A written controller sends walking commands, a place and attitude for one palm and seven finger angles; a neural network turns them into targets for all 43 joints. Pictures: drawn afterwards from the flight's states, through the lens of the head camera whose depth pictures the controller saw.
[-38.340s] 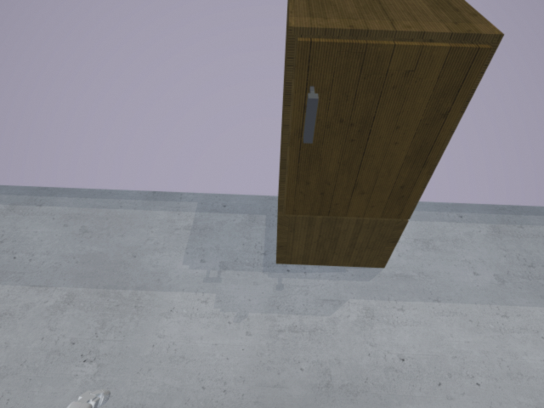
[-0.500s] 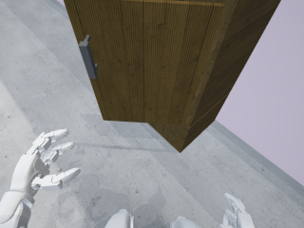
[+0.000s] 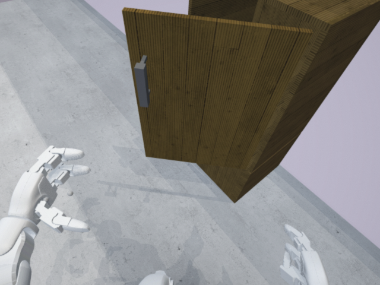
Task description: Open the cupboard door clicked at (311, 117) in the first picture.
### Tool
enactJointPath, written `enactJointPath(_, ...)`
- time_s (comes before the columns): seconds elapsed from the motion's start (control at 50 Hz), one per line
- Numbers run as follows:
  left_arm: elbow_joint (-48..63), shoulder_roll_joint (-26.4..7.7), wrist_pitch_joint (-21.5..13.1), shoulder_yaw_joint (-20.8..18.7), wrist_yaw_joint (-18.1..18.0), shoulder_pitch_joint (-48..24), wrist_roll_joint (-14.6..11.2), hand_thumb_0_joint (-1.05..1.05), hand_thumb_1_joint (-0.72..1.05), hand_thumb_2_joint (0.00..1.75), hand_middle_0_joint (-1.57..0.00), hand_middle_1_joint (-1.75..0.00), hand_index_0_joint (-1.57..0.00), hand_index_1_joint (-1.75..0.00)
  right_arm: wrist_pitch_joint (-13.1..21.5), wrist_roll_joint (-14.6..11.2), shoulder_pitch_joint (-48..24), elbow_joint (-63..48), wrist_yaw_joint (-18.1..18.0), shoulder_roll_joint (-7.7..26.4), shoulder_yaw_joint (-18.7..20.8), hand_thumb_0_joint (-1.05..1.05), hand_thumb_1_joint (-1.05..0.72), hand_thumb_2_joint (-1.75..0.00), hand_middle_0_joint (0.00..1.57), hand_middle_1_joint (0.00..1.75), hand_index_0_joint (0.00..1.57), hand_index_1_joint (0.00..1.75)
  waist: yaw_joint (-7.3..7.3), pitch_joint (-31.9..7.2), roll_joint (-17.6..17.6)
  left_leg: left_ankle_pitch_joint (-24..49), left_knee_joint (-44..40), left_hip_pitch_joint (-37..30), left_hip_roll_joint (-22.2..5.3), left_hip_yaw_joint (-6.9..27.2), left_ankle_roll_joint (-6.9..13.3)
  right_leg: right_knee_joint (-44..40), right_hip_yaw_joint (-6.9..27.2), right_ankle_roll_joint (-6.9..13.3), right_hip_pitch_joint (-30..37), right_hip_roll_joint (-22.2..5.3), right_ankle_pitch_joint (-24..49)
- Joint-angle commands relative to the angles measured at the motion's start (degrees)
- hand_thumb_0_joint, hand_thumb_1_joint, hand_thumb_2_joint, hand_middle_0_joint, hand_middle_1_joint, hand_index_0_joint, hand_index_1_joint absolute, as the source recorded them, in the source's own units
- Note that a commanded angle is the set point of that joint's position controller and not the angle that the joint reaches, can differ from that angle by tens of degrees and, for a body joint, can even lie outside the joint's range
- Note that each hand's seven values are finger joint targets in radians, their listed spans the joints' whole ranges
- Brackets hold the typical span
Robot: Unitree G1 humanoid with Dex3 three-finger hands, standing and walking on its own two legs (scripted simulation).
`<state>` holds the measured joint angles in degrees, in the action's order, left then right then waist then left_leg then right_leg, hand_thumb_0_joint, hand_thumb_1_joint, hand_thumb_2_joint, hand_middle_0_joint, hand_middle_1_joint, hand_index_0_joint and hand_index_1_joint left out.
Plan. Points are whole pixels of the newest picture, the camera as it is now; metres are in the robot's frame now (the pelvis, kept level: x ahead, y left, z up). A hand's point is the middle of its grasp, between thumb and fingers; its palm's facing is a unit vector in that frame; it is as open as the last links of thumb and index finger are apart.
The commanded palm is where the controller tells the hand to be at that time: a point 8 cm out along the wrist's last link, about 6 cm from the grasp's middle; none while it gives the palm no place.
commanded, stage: raise the hand with hooked fingers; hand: left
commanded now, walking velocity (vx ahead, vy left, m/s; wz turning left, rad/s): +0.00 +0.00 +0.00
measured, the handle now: (144, 81) +0.60 +0.18 +0.06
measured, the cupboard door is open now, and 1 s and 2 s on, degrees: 44 44 44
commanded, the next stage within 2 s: move the hooked fingers beside the handle in 0.80 s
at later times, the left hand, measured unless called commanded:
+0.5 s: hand (73, 171) +0.29 +0.25 +0.08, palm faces -0.04 -1.00 -0.04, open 14.0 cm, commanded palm +0.27 +0.30 +0.09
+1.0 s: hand (87, 174) +0.30 +0.23 +0.08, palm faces -0.01 -1.00 -0.03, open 14.0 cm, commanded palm +0.29 +0.28 +0.08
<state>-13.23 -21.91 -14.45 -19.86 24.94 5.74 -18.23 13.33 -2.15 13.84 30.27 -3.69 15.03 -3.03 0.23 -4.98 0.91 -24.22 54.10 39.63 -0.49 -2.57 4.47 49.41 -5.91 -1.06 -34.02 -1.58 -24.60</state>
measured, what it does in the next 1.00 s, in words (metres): stands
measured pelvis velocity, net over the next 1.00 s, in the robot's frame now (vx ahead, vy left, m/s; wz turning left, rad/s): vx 0.00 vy -0.05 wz -0.01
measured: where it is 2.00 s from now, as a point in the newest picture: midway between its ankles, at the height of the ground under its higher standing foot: outside the picture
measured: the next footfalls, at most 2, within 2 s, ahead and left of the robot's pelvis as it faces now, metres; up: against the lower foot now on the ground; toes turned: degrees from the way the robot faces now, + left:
none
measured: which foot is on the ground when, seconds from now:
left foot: down 0.00-1.00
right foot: down 0.00-1.00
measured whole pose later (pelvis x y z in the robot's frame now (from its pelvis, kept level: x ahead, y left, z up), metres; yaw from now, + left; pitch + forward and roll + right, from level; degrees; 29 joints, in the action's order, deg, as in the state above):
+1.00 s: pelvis +0.00 -0.05 +0.01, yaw +0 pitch +9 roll -1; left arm -30.9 -24.6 -16.5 -25.3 32.4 -5.3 -19.9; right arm 11.1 -2.6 15.3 33.6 -5.1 16.7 -2.9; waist -0.7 -3.6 1.4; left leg -21.9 48.9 35.7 -2.2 -2.1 1.1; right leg 46.8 -6.0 2.0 -31.7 0.4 -23.9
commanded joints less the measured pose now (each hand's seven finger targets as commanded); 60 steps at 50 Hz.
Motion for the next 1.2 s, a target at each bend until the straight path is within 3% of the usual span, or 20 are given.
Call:
enactJointPath(0.0,11.70,-11.72,-1.60,-4.66,1.58,-11.36,-1.34,0.00,-0.50,0.30,-0.30,-1.20,-0.30,-1.20,2.27,-0.38,0.60,-7.15,-1.02,9.76,4.56,0.00,-0.90,-0.90,0.20,0.30,0.20,0.30,-0.69,-13.37,7.17,17.53,-12.92,-19.13,-2.12,9.84,-5.97,-5.20,0.10,2.80,-1.69,3.50,8.74)
enactJointPath(0.04,10.37,-14.19,-1.98,-6.96,1.63,-13.51,-1.87,0.00,-0.50,0.30,-0.30,-1.20,-0.30,-1.20,2.01,-0.12,0.59,-6.77,-1.24,9.97,4.25,0.00,-0.90,-0.90,0.20,0.30,0.20,0.30,-0.67,-12.12,5.99,15.82,-13.25,-18.48,-1.79,9.72,-5.97,-5.65,0.12,3.06,-1.33,3.84,8.49)
enactJointPath(0.12,8.86,-15.34,-3.52,-8.47,1.84,-16.33,-2.09,0.00,-0.50,0.30,-0.30,-1.20,-0.30,-1.20,1.94,-0.09,0.71,-6.02,-1.49,9.76,3.95,0.00,-0.90,-0.90,0.20,0.30,0.20,0.30,-0.45,-12.81,7.82,17.68,-14.12,-20.72,-2.05,10.11,-6.33,-6.30,0.27,3.09,-1.08,3.62,8.50)
enactJointPath(0.28,0.40,-18.00,-0.87,-9.15,6.54,-20.99,-2.75,0.00,-0.50,0.30,-0.30,-1.20,-0.30,-1.20,1.31,-0.66,1.26,-5.20,-2.11,10.35,3.83,0.00,-0.90,-0.90,0.20,0.30,0.20,0.30,-0.93,-12.04,6.45,16.04,-14.68,-19.58,-1.10,8.00,-4.70,-9.06,0.94,3.18,1.95,3.54,10.17)
enactJointPath(0.3,-0.66,-17.29,-0.69,-8.72,6.93,-20.33,-2.91,0.00,-0.50,0.30,-0.30,-1.20,-0.30,-1.20,1.28,-0.63,1.50,-5.33,-2.10,10.34,3.86,0.00,-0.90,-0.90,0.20,0.30,0.20,0.30,-0.87,-11.83,4.83,15.34,-14.85,-19.00,-1.03,8.01,-4.53,-9.22,0.84,3.10,2.09,3.55,9.91)
enactJointPath(0.36,-0.79,-16.81,-1.22,-8.91,7.54,-18.54,-3.58,0.00,-0.50,0.30,-0.30,-1.20,-0.30,-1.20,1.65,-0.52,1.82,-5.57,-1.62,10.26,4.09,0.00,-0.90,-0.90,0.20,0.30,0.20,0.30,-0.39,-12.42,4.59,18.62,-14.01,-18.84,-0.62,6.79,-4.13,-9.27,1.18,3.22,3.74,3.56,13.14)
enactJointPath(0.44,-1.93,-18.38,-2.52,-10.85,6.77,-18.34,-4.02,0.00,-0.50,0.30,-0.30,-1.20,-0.30,-1.20,1.42,-0.33,2.00,-5.51,-1.18,10.49,4.29,0.00,-0.90,-0.90,0.20,0.30,0.20,0.30,-0.17,-10.78,1.43,16.10,-13.43,-15.33,-0.16,5.72,-3.54,-9.59,1.94,3.18,4.75,3.54,12.90)
enactJointPath(0.48,-0.16,-18.79,-3.46,-11.31,6.34,-19.25,-3.80,0.00,-0.50,0.30,-0.30,-1.20,-0.30,-1.20,1.34,-0.32,1.99,-5.62,-1.06,10.21,4.45,0.00,-0.90,-0.90,0.20,0.30,0.20,0.30,-0.20,-12.31,4.83,16.85,-13.33,-16.50,0.03,5.11,-3.42,-9.39,2.27,3.09,4.87,3.31,13.73)
enactJointPath(0.54,1.06,-20.10,-4.51,-12.21,5.46,-19.25,-3.42,0.00,-0.50,0.30,-0.30,-1.20,-0.30,-1.20,1.30,-0.02,2.36,-5.48,-1.02,10.08,4.46,0.00,-0.90,-0.90,0.20,0.30,0.20,0.30,-0.14,-13.26,5.19,17.56,-12.50,-16.25,0.11,4.34,-3.05,-9.41,3.09,3.03,6.15,3.22,15.11)
enactJointPath(0.62,1.09,-18.35,-5.43,-11.11,5.35,-18.82,-3.62,0.00,-0.50,0.30,-0.30,-1.20,-0.30,-1.20,1.33,-0.42,1.63,-5.34,-1.26,9.55,4.35,0.00,-0.90,-0.90,0.20,0.30,0.20,0.30,-0.67,-12.74,6.13,15.66,-12.38,-15.70,0.24,3.75,-2.80,-10.11,3.91,2.64,6.21,2.92,14.18)
enactJointPath(0.66,-0.34,-18.16,-5.29,-10.96,5.67,-18.73,-3.88,0.00,-0.50,0.30,-0.30,-1.20,-0.30,-1.20,1.10,-0.52,1.86,-5.04,-1.45,9.73,4.38,0.00,-0.90,-0.90,0.20,0.30,0.20,0.30,-1.20,-12.47,2.78,14.98,-12.07,-14.49,0.26,3.44,-2.49,-10.57,4.46,2.26,6.94,2.89,14.43)
enactJointPath(0.74,-2.84,-17.63,-4.53,-10.30,6.47,-19.90,-4.40,0.00,-0.50,0.30,-0.30,-1.20,-0.30,-1.20,1.01,-0.77,1.42,-4.71,-1.80,9.86,4.21,0.00,-0.90,-0.90,0.20,0.30,0.20,0.30,-1.38,-10.36,2.19,13.66,-11.80,-12.95,0.33,3.28,-2.52,-11.20,5.32,2.11,6.57,2.50,13.46)
enactJointPath(0.86,-3.48,-17.78,-4.85,-10.32,6.97,-19.83,-4.10,0.00,-0.50,0.30,-0.30,-1.20,-0.30,-1.20,0.82,-0.74,1.18,-4.73,-1.77,9.42,4.13,0.00,-0.90,-0.90,0.20,0.30,0.20,0.30,-1.09,-12.20,2.33,14.81,-10.95,-12.29,0.54,2.75,-2.42,-11.15,6.87,1.58,8.23,1.83,15.66)
enactJointPath(0.88,-3.63,-17.68,-5.00,-10.26,6.99,-19.94,-4.24,0.00,-0.50,0.30,-0.30,-1.20,-0.30,-1.20,0.77,-0.82,1.05,-4.87,-1.79,9.44,4.13,0.00,-0.90,-0.90,0.20,0.30,0.20,0.30,-1.37,-11.71,0.55,14.18,-10.90,-11.78,0.51,2.77,-2.39,-11.36,7.03,1.33,8.06,1.80,14.92)
enactJointPath(0.94,-6.77,-22.45,-6.08,-12.87,6.48,-28.78,-3.66,0.00,-0.50,0.30,-0.30,-1.20,-0.30,-1.20,0.28,-0.71,1.66,-3.03,-2.42,10.03,3.95,0.00,-0.90,-0.90,0.20,0.30,0.20,0.30,-2.43,-9.30,0.67,12.00,-9.95,-9.62,0.24,2.88,-2.54,-11.45,8.19,1.40,6.44,1.76,11.63)
enactJointPath(1.02,-9.47,-21.30,-7.54,-10.56,7.11,-35.43,-2.51,0.00,-0.50,0.30,-0.30,-1.20,-0.30,-1.20,0.44,-0.80,2.13,-2.25,-2.83,9.71,3.86,0.00,-0.90,-0.90,0.20,0.30,0.20,0.30,-2.97,-12.90,5.04,12.83,-10.11,-12.09,0.33,3.14,-2.41,-10.24,7.21,1.80,5.69,1.89,12.31)
enactJointPath(1.1,-14.98,-21.69,-6.65,-9.10,8.47,-39.02,-1.75,0.00,-0.50,0.30,-0.30,-1.20,-0.30,-1.20,-0.10,-0.86,3.45,-1.39,-2.95,10.36,4.02,0.00,-0.90,-0.90,0.20,0.30,0.20,0.30,-3.56,-14.89,3.64,13.07,-9.71,-12.19,0.12,3.38,-2.28,-9.58,6.57,1.81,4.76,2.10,13.12)
enactJointPath(1.12,-17.21,-21.51,-6.13,-9.14,8.78,-38.45,-1.63,0.00,-0.50,0.30,-0.30,-1.20,-0.30,-1.20,-0.25,-0.84,3.71,-1.39,-2.91,10.46,4.08,0.00,-0.90,-0.90,0.20,0.30,0.20,0.30,-3.28,-14.70,3.41,13.41,-9.72,-11.75,0.21,3.33,-2.32,-9.48,6.49,1.87,4.76,2.07,13.67)
enactJointPath(1.16,-19.79,-24.90,-5.53,-12.18,9.21,-37.32,-1.64,0.00,-0.50,0.30,-0.30,-1.20,-0.30,-1.20,-0.88,-0.71,4.52,-1.50,-2.54,10.94,4.21,0.00,-0.90,-0.90,0.20,0.30,0.20,0.30,-2.08,-16.12,1.97,16.02,-9.31,-10.83,0.13,3.33,-2.34,-8.60,6.51,2.04,6.93,2.07,17.31)
enactJointPath(1.18,-19.23,-23.64,-5.40,-10.92,9.33,-37.90,-1.51,0.00,-0.50,0.30,-0.30,-1.20,-0.30,-1.20,-1.09,-0.71,4.59,-1.95,-2.32,10.83,4.27,0.00,-0.90,-0.90,0.20,0.30,0.20,0.30,-2.06,-17.27,2.67,17.18,-9.51,-11.49,0.29,3.30,-2.31,-8.16,5.97,2.05,6.91,2.08,18.69)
